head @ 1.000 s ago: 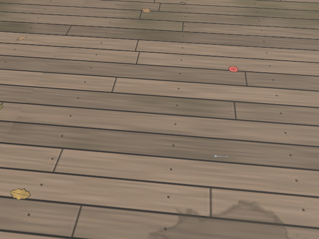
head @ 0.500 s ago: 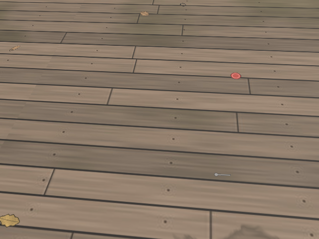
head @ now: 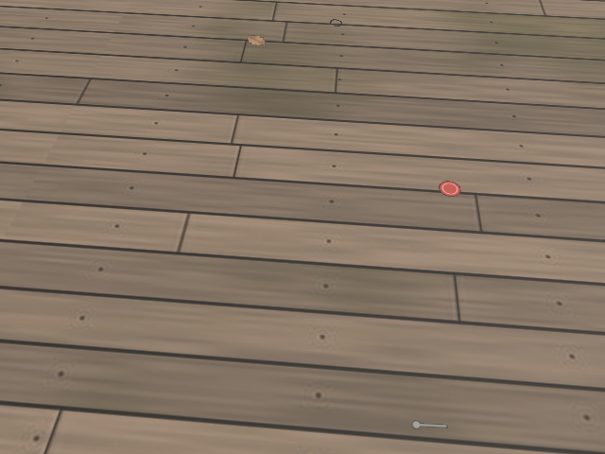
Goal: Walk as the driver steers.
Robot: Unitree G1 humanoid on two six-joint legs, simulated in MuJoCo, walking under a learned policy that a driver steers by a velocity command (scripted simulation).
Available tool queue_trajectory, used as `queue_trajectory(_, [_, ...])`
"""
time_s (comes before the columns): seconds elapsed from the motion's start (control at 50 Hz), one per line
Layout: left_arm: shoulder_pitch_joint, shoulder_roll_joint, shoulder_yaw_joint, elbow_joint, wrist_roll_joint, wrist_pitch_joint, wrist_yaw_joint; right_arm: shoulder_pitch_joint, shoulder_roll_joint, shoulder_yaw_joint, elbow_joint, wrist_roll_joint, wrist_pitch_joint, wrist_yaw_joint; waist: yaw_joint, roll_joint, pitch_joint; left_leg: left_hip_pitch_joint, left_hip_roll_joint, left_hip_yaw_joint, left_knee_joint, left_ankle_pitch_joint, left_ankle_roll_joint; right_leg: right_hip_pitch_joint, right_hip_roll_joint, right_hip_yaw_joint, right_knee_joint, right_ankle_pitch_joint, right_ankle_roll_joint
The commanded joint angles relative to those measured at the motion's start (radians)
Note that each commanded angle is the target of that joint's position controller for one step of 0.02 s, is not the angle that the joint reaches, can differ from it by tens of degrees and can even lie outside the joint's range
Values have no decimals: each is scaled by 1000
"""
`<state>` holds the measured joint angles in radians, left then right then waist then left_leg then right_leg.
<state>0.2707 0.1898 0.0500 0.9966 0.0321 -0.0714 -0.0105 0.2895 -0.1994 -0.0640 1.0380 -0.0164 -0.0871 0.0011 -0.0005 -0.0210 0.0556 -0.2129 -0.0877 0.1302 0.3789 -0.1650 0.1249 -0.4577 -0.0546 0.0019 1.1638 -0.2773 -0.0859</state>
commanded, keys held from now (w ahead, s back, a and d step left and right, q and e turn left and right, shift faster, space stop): w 0.06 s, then w+e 0.94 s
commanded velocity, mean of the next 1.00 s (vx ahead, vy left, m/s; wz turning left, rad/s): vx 0.50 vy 0.00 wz -0.42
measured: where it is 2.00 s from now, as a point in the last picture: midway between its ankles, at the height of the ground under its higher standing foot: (384, 354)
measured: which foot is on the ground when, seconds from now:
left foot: down 0.00-0.40, up 0.42-0.90, down 0.92-1.00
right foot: up 0.00-0.36, down 0.38-0.92, up 0.94-1.00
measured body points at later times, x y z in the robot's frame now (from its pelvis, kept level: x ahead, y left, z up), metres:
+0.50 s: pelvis +0.29 -0.06 -0.01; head +0.32 -0.06 +0.44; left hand +0.42 +0.18 -0.15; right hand +0.26 -0.30 -0.16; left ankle +0.16 +0.07 -0.63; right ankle +0.33 -0.10 -0.74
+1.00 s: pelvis +0.58 -0.08 -0.02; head +0.61 -0.09 +0.43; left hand +0.69 +0.18 -0.15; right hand +0.66 -0.39 -0.10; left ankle +0.70 -0.03 -0.74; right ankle +0.37 -0.10 -0.67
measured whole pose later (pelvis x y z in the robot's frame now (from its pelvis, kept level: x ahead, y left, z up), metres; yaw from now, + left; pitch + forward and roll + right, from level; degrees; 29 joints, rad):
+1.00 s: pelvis +0.58 -0.08 -0.02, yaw -28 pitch +1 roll +0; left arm 0.41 0.28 0.08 0.89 0.01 -0.05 0.00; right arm 0.05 -0.25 -0.03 0.72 -0.04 -0.07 0.00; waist 0.08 -0.01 0.05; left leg -0.44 -0.01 0.04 0.58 -0.16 0.04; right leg -0.20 0.12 0.13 1.00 -0.47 -0.09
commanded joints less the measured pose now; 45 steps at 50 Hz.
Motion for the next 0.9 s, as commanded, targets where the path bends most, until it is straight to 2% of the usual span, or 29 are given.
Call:
queue_trajectory(0.02, [88, 19, 5, -20, 9, 26, -12, 73, -69, -1, -15, 3, -29, -5, 43, 51, 9, 13, 285, -272, -260, 113, 100, -88, -54, 8, -57, 62, 23])
queue_trajectory(0.08, [-58, 39, 6, -72, 2, 35, -18, 130, -81, 3, -11, 4, -27, -3, 13, 59, 43, 69, 269, -221, -288, 161, 80, -201, -69, -19, -181, 175, 46])
queue_trajectory(0.16, [-195, 23, -6, -115, -15, 30, -25, 196, -71, 11, -1, 2, -31, -8, -27, 72, 54, 137, 251, -115, -283, 298, 28, -202, -34, -48, -377, 293, 42])
queue_trajectory(0.26, [-308, 21, -13, -160, -12, 22, -27, 263, -70, 16, 25, -7, -31, -26, -57, 79, 70, 299, 292, -28, -231, 489, 13, -197, 15, -103, -533, 278, -5])
queue_trajectory(0.28, [-310, 24, -12, -165, -10, 20, -27, 260, -77, 15, 26, -9, -30, -30, -50, 82, 66, 327, 302, -11, -198, 578, 10, -176, 30, -119, -555, 246, -19])
queue_trajectory(0.32, [-256, 41, -2, -157, -5, 16, -22, 235, -105, 10, 22, -8, -26, -42, -12, 107, 22, 372, 316, 23, -74, 889, -1, -82, 86, -159, -573, 154, -58])
queue_trajectory(0.34, [-187, 57, 7, -139, -4, 15, -17, 220, -122, 5, 19, -11, -21, -47, 21, 122, -19, 386, 322, 36, 34, 1015, -4, -11, 120, -175, -576, 101, -82])
queue_trajectory(0.36, [-80, 79, 21, -107, -3, 11, -14, 206, -138, 0, 12, -12, -13, -47, 64, 129, -78, 377, 325, 45, 188, 1036, -4, 96, 147, -178, -608, 80, -107])
queue_trajectory(0.38, [58, 109, 38, -65, 8, 5, -11, 184, -149, -3, -2, -5, -8, -44, 131, 116, -144, 278, 312, 66, 396, 907, -17, 288, 143, -139, -687, 117, -141])
queue_trajectory(0.4, [192, 195, 68, -46, 23, 6, -2, 158, -129, 2, -46, 2, -12, -36, 188, 28, -242, 50, 273, 79, 717, 536, -37, 524, -56, 119, -704, 47, -210])
queue_trajectory(0.42, [159, 263, 87, -62, 6, 22, -2, 191, -65, 5, -100, 26, -21, -13, 106, -227, -315, -375, 15, 6, 1093, -339, -89, 775, -311, 703, -836, 96, -380])
queue_trajectory(0.44, [116, 246, 82, -65, -17, 32, -5, 86, -124, -3, -128, 7, -31, -7, 102, -29, -254, -503, 85, -172, 1108, -269, -68, 732, -278, 657, -877, 92, -357])
queue_trajectory(0.46, [55, 206, 71, -73, -20, 32, -2, 13, -118, -1, -160, 13, -44, -2, 81, 4, -145, -528, 130, -176, 1046, -180, -67, 614, -258, 528, -899, 138, -319])
queue_trajectory(0.48, [19, 150, 57, -72, -18, 28, -1, 14, -112, -1, -156, 12, -48, -3, 34, 84, -62, -479, 163, -171, 948, -136, -73, 479, -217, 438, -926, 257, -272])
queue_trajectory(0.5, [2, 125, 48, -73, -22, 21, 5, 2, -104, -3, -166, -5, -33, -5, 3, 90, -37, -427, 185, -176, 878, -132, -89, 394, -166, 367, -934, 336, -239])
queue_trajectory(0.52, [-7, 115, 42, -75, -26, 13, 10, 26, -86, 1, -165, -23, -11, -2, -23, 69, -40, -373, 193, -173, 833, -130, -106, 340, -127, 312, -942, 382, -221])
queue_trajectory(0.56, [29, 141, 44, -69, -35, -5, 12, 20, -75, 1, -181, -35, 22, 6, -35, 38, -43, -357, 192, -153, 764, -132, -135, 304, -92, 268, -949, 461, -216])
queue_trajectory(0.6, [65, 175, 50, -70, -35, -10, 12, -52, -79, 2, -217, -34, 37, 11, -24, 13, -27, -392, 193, -131, 681, -70, -159, 283, -66, 248, -965, 472, -203])
queue_trajectory(0.68, [155, 176, 49, -73, -34, -1, 8, -238, -93, 6, -294, -26, 44, 16, 42, -29, -9, -471, 177, -117, 493, 89, -176, 343, -38, 260, -959, 496, -146])
queue_trajectory(0.76, [222, 188, 50, -82, -27, 5, 15, -366, -96, 17, -351, -19, 40, 23, 90, -46, -13, -503, 142, -123, 358, 145, -166, 453, -44, 297, -917, 532, -136])
queue_trajectory(0.82, [239, 204, 54, -95, -17, 8, 24, -431, -108, 24, -393, -12, 28, 25, 104, -58, -6, -480, 115, -131, 259, 126, -147, 515, -68, 339, -871, 573, -137])
queue_trajectory(0.86, [199, 224, 59, -115, -14, 6, 32, -378, -132, 20, -394, -8, 18, 23, 62, -70, -15, -356, 99, -146, 176, 92, -124, 498, -78, 358, -828, 614, -108])
queue_trajectory(0.88, [156, 238, 63, -129, -13, 4, 31, -298, -152, 14, -375, -5, 13, 16, 20, -75, -39, -220, 75, -140, 140, 52, -107, 455, -66, 348, -773, 703, -82])
queue_trajectory(0.9, [134, 249, 65, -138, -14, -1, 24, -176, -181, 1, -338, -4, 5, 6, -30, -57, -102, -54, 49, -127, 112, 37, -89, 426, -35, 335, -649, 787, -61])
Next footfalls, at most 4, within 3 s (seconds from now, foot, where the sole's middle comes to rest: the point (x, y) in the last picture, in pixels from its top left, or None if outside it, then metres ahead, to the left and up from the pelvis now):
0.38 right None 0.37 -0.11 -0.78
0.92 left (333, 348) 0.73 -0.05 -0.78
1.38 right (436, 345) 0.74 -0.30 -0.78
1.76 left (342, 336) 0.77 -0.07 -0.78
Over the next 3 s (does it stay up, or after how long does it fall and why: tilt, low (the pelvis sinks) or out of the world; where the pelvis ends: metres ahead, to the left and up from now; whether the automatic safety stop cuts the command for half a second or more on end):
stays up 1.10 -0.12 0.01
